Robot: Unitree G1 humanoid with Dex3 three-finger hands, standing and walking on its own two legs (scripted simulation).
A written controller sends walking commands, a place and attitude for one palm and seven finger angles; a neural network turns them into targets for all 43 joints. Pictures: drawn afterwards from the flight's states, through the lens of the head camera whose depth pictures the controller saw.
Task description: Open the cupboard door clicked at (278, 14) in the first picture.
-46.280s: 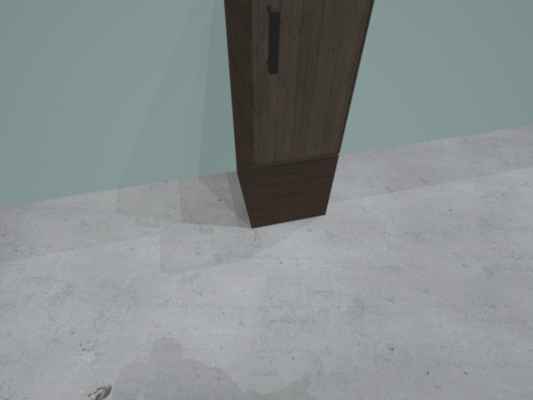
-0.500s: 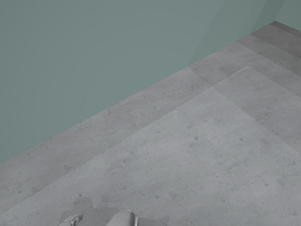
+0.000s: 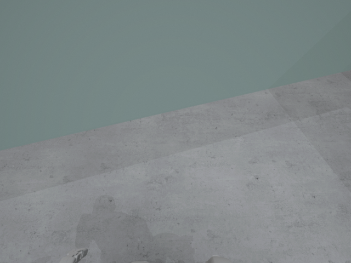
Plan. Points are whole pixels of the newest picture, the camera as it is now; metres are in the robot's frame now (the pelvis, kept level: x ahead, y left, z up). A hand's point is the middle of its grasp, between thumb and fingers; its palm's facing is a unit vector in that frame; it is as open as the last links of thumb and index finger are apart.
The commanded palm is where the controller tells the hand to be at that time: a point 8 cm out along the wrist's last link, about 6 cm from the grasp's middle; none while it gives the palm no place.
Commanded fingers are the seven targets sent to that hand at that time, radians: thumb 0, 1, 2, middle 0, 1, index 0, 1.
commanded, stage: turn to face it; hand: left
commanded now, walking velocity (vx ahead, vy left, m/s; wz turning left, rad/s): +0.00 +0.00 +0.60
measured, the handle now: out of the picture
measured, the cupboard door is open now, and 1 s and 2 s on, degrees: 52 52 52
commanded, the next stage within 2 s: take the last steps up to it in 1.80 s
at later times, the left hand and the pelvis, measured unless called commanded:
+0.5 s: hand out of the picture +0.00 +0.21 -0.19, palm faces +0.34 -0.91 -0.24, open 7.4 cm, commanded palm none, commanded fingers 0.00 0.90 0.90 -0.20 -0.30 -0.20 -0.30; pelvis +0.01 -0.01 -0.01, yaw +19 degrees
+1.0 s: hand out of the picture -0.01 +0.15 -0.16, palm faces +0.60 -0.76 -0.24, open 7.3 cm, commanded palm none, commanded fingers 0.00 0.90 0.90 -0.20 -0.30 -0.20 -0.30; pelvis +0.05 -0.05 +0.00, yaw +38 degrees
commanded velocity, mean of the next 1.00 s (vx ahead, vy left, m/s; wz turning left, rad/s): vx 0.00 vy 0.00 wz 0.60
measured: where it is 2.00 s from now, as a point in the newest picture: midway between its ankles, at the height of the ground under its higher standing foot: outside the picture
